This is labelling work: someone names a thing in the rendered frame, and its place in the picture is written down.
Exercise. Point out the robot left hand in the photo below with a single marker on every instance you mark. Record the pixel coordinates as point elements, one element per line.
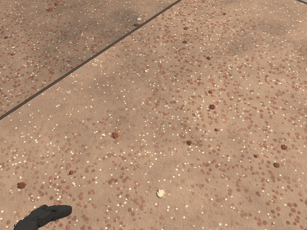
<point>43,215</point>

